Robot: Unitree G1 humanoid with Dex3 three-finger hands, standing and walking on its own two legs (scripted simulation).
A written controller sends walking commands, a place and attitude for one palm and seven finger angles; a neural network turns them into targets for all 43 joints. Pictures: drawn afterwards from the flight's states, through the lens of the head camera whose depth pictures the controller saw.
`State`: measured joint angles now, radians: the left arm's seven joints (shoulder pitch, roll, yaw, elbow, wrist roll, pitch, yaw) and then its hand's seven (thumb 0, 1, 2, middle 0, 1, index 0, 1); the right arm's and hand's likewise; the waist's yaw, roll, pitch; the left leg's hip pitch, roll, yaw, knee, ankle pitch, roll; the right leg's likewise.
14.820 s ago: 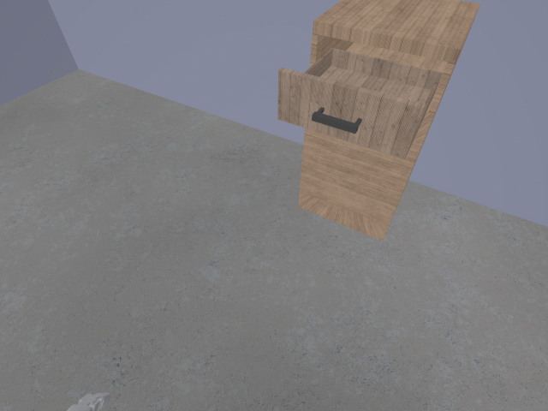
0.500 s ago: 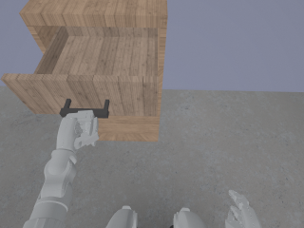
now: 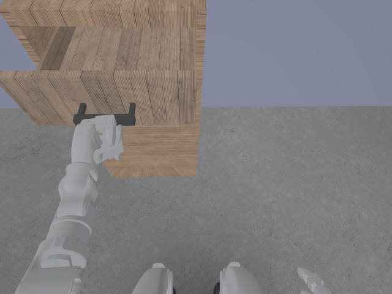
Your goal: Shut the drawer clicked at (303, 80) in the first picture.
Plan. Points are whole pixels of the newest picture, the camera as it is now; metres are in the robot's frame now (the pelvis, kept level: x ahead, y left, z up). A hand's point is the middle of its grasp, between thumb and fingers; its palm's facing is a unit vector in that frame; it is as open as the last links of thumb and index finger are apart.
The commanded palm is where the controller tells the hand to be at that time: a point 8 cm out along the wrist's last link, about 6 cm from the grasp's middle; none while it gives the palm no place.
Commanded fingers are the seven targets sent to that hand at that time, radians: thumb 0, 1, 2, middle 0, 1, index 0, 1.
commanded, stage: push the drawer shut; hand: left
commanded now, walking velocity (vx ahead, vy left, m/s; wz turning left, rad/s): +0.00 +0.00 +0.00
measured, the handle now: (106, 113) +0.48 +0.19 +0.05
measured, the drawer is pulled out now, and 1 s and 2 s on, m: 0.16 0.03 0.00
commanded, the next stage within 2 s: pull the fist back off the drawer in 1.48 s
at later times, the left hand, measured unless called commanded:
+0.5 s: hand (123, 118) +0.47 +0.16 +0.04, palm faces +0.02 -1.00 -0.05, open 3.3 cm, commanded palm +0.46 +0.21 +0.05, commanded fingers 0.00 0.90 0.90 -1.40 -1.60 -1.40 -1.60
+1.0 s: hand (127, 95) +0.53 +0.16 +0.05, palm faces +0.03 -1.00 -0.05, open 3.3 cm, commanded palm +0.53 +0.20 +0.05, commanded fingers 0.00 0.90 0.90 -1.40 -1.60 -1.40 -1.60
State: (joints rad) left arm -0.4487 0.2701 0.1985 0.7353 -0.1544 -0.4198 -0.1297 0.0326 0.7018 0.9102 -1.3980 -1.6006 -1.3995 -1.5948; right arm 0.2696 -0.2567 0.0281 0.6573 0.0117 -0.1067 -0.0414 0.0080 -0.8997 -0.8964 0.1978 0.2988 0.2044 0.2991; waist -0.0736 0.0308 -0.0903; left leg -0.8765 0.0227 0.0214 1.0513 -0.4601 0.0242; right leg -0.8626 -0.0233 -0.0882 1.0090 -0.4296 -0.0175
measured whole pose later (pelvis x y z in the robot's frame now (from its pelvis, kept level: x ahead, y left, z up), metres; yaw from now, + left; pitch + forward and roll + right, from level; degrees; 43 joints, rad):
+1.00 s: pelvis +0.00 +0.00 -0.02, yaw -2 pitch +24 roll -3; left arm -0.97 0.50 0.39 1.22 -0.03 -0.43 -0.13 0.06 0.73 0.92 -1.40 -1.60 -1.40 -1.59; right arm 0.36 -0.27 0.05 0.66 -0.04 -0.01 0.00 0.00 -0.90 -0.90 0.20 0.30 0.20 0.30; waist -0.20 0.04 -0.10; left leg -1.09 0.05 0.01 1.14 -0.48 0.03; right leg -1.06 0.00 -0.10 1.07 -0.43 -0.02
